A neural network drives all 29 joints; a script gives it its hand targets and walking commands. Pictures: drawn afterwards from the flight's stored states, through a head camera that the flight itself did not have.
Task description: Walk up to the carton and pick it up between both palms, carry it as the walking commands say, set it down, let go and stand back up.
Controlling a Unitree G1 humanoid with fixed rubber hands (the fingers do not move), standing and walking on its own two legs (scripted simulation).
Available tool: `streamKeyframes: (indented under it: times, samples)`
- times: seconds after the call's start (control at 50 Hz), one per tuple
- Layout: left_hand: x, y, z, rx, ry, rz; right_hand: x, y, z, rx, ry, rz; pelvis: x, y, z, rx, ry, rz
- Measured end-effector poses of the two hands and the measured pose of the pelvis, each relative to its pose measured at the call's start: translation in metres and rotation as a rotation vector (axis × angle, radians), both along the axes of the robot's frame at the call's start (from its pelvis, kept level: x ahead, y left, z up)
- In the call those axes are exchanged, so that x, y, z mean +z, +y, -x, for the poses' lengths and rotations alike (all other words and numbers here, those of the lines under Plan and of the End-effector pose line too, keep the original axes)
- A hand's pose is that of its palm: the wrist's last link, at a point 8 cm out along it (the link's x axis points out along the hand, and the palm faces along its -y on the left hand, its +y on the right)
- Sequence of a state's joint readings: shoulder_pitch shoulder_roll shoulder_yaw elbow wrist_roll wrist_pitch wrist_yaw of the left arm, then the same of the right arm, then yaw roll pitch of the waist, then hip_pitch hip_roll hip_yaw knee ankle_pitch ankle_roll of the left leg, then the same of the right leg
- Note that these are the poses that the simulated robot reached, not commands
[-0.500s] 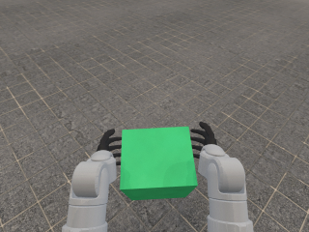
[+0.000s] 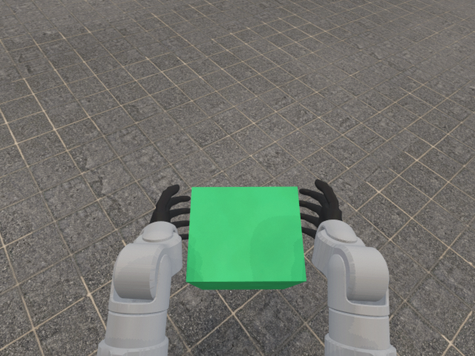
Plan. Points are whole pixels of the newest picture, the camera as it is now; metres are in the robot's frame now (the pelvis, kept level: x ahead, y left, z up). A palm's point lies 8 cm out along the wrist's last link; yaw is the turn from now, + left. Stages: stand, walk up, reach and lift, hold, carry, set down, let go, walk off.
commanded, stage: carry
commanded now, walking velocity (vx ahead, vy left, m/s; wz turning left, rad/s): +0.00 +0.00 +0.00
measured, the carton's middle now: (243, 244) +0.32 -0.01 -0.01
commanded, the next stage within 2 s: none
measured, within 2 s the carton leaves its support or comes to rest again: neither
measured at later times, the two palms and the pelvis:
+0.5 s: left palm (197, 89) +0.67 +0.11 +0.07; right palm (305, 86) +0.69 -0.14 +0.08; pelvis +0.38 -0.02 +0.01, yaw +1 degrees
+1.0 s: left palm (232, 16) +1.07 +0.04 +0.07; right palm (311, 20) +1.06 -0.21 +0.07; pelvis +0.77 -0.06 +0.00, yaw +1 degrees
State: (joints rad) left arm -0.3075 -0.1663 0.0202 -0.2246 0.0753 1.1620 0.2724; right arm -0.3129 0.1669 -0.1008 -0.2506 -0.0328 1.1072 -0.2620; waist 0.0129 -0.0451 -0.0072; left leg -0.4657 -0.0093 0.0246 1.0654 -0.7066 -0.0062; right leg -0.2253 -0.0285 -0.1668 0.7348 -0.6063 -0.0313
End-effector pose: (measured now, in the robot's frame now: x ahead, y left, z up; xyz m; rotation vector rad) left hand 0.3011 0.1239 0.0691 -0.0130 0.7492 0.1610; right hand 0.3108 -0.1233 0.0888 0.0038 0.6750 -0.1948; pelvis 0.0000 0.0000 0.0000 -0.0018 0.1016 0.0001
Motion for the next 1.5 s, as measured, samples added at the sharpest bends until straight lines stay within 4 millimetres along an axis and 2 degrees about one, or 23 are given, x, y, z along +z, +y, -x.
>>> streamKeyframes:
  times: [0.06, 0.12, 0.24, 0.36, 0.52, 0.6, 0.66, 0.76, 0.84, 0.94, 1.06, 1.14, 1.2, 1.28, 1.38, 1.46, 1.5]
  samples:
    - [-0.009, 0.01, -0.037, 0.024, -0.006, 0.027, -0.004, 0.011, -0.045, 0.028, -0.003, 0.028, -0.004, 0.003, -0.042, -0.03, -0.01, -0.014]
    - [-0.012, 0.01, -0.077, -0.004, 0.008, 0.025, -0.006, 0.011, -0.086, 0.012, 0.006, 0.027, -0.002, 0.009, -0.084, -0.074, -0.009, 0.007]
    - [-0.002, -0.015, -0.173, -0.116, -0.003, -0.011, -0.01, -0.017, -0.161, -0.099, -0.014, -0.022, 0.004, 0.014, -0.17, -0.08, 0.011, 0.048]
    - [-0.004, -0.035, -0.278, -0.122, -0.029, -0.051, -0.015, -0.036, -0.255, -0.091, -0.039, -0.035, -0.006, -0.004, -0.273, -0.022, -0.01, 0.03]
    - [-0.001, -0.012, -0.379, 0.037, 0.016, -0.025, -0.004, -0.013, -0.393, 0.076, 0.01, -0.019, 0.012, -0.025, -0.392, 0.015, 0.02, -0.04]
    - [0.002, -0.008, -0.436, 0.047, -0.024, 0.011, -0.004, -0.008, -0.464, 0.085, -0.028, 0.018, 0.006, -0.026, -0.457, 0.02, 0.007, -0.049]
    - [-0.004, -0.009, -0.486, 0.045, -0.043, 0.023, -0.006, -0.009, -0.514, 0.095, -0.044, 0.028, -0.002, -0.026, -0.511, -0.022, -0.014, -0.085]
    - [-0.009, -0.038, -0.573, -0.075, 0.02, -0.018, -0.018, -0.041, -0.574, -0.024, 0.011, 0.009, 0.001, -0.023, -0.583, -0.061, -0.008, -0.03]
    - [-0.012, -0.067, -0.643, -0.152, 0.036, -0.053, -0.025, -0.069, -0.619, -0.102, 0.022, -0.041, 0.005, -0.03, -0.642, -0.059, 0.002, -0.01]
    - [-0.01, -0.085, -0.727, -0.136, -0.009, -0.088, -0.023, -0.087, -0.699, -0.078, -0.027, -0.065, -0.001, -0.052, -0.721, -0.008, -0.011, -0.01]
    - [-0.004, -0.073, -0.804, -0.008, -0.03, -0.041, -0.008, -0.075, -0.806, 0.038, -0.049, -0.045, 0.005, -0.074, -0.81, 0.03, 0.023, -0.055]
    - [-0.008, -0.063, -0.854, 0.047, -0.047, 0.005, -0.014, -0.065, -0.879, 0.101, -0.054, 0.005, -0.001, -0.082, -0.876, 0.03, 0.017, -0.063]
    - [-0.023, -0.063, -0.901, 0.05, -0.034, 0.01, -0.027, -0.064, -0.931, 0.125, -0.035, 0.031, -0.01, -0.084, -0.929, -0.023, -0.005, -0.081]
    - [-0.028, -0.088, -0.968, -0.043, 0.001, -0.005, -0.036, -0.091, -0.981, 0.034, -0.006, 0.021, -0.009, -0.085, -0.991, -0.05, 0.002, -0.039]
    - [-0.034, -0.128, -1.064, -0.154, 0.029, -0.06, -0.051, -0.133, -1.042, -0.072, 0.02, -0.039, -0.007, -0.097, -1.069, -0.051, 0.011, -0.018]
    - [-0.039, -0.151, -1.14, -0.161, 0.006, -0.094, -0.057, -0.154, -1.108, -0.076, -0.003, -0.067, -0.013, -0.117, -1.14, -0.016, -0.002, -0.005]
    - [-0.032, -0.154, -1.171, -0.122, -0.004, -0.077, -0.049, -0.158, -1.144, -0.063, -0.014, -0.089, -0.01, -0.128, -1.173, 0.016, -0.002, -0.018]
